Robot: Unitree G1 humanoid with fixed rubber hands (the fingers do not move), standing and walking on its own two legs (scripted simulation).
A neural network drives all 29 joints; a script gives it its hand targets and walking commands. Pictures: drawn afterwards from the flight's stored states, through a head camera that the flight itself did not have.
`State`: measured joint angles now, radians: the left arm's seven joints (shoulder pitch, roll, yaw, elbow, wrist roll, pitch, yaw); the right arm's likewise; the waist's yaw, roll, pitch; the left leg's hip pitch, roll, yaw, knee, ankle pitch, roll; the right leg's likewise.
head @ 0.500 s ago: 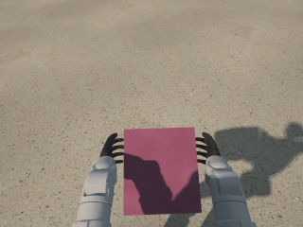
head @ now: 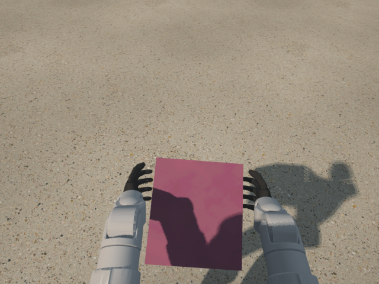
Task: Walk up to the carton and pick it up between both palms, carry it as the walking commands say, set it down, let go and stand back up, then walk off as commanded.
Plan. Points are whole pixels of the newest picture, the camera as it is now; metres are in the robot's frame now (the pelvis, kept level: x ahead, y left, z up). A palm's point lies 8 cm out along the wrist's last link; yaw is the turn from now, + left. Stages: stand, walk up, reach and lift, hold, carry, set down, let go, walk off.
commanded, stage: carry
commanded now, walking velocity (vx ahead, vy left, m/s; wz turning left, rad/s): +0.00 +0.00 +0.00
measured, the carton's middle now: (193, 208) +0.32 +0.00 -0.09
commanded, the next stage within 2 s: hold in 0.92 s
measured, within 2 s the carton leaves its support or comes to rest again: neither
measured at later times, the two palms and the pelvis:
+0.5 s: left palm (134, 195) +0.28 +0.13 +0.04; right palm (265, 208) +0.27 -0.15 +0.02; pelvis -0.01 -0.01 +0.00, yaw +0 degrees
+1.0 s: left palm (133, 196) +0.28 +0.14 +0.04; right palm (265, 208) +0.27 -0.15 +0.02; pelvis -0.01 -0.01 +0.00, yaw +0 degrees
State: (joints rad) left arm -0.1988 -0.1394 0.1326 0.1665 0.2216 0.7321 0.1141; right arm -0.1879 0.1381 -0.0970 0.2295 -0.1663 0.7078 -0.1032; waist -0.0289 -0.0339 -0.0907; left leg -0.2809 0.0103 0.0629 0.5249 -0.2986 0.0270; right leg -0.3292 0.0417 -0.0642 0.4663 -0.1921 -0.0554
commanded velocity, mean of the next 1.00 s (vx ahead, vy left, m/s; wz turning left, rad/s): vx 0.00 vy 0.00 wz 0.00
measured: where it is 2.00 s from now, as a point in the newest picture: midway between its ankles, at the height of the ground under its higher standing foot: outside the picture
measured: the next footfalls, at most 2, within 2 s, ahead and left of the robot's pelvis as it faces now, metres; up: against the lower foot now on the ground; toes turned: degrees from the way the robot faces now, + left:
none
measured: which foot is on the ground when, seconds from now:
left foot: down 0.00-1.00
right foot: down 0.00-1.00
